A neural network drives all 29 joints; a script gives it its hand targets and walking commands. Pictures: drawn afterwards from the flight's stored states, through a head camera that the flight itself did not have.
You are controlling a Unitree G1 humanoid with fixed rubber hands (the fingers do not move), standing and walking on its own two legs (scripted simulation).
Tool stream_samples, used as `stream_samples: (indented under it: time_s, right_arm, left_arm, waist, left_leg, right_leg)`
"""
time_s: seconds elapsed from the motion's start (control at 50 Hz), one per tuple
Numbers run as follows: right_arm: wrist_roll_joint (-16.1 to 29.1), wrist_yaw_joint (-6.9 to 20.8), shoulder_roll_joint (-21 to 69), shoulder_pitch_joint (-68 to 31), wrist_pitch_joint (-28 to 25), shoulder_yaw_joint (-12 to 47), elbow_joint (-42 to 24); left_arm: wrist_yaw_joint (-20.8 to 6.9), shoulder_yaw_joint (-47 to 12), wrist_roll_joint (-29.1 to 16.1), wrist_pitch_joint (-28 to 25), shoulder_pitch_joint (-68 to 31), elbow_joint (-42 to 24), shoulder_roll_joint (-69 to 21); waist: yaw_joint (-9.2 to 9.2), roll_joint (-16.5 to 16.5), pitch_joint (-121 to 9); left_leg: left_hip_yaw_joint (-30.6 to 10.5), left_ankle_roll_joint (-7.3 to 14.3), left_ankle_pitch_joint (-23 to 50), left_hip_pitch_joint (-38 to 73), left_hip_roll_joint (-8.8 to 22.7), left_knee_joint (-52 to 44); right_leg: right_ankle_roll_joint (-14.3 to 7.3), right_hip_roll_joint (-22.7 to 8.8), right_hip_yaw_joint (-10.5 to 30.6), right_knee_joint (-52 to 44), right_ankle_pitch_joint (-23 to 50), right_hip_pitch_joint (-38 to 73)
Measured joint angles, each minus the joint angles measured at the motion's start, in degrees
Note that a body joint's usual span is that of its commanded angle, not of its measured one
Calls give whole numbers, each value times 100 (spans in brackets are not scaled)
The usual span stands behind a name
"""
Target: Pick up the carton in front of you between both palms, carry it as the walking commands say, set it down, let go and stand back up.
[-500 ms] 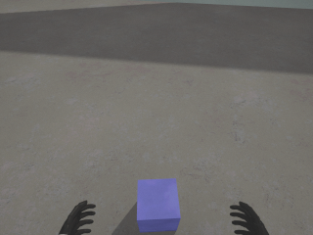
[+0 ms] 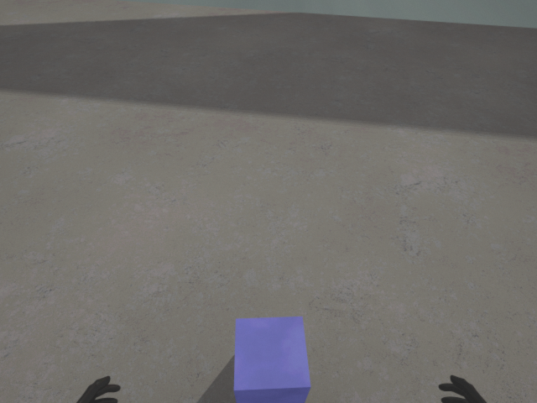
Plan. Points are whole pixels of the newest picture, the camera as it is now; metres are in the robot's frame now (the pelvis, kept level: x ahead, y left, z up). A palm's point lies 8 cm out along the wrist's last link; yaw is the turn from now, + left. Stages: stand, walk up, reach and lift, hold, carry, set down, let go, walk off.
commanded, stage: stand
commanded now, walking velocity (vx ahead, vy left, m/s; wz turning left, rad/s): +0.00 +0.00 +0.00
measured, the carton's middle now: (269, 364) +0.40 +0.00 -0.65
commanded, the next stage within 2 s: none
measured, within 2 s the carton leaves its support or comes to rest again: neither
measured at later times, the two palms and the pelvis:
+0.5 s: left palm out of the picture +0.11 +0.30 -0.09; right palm out of the picture +0.11 -0.30 -0.08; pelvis +0.00 +0.00 +0.01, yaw +0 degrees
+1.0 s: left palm out of the picture +0.07 +0.30 -0.09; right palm out of the picture +0.08 -0.31 -0.09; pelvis -0.02 +0.00 +0.01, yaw +0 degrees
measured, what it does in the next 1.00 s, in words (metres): stands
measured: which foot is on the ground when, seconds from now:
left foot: down 0.00-1.00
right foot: down 0.00-1.00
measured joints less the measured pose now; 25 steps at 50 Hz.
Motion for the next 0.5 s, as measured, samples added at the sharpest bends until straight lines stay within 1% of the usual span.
stream_samples:
  time_s: [0.5]
  right_arm:
    - [62, -46, -87, -151, -98, 159, 812]
  left_arm:
    - [42, -134, -53, -129, -186, 873, 121]
  waist:
    - [-3, 16, 55]
  left_leg:
    - [8, 22, 258, 355, -33, -468]
  right_leg:
    - [19, -53, 15, -407, 222, 329]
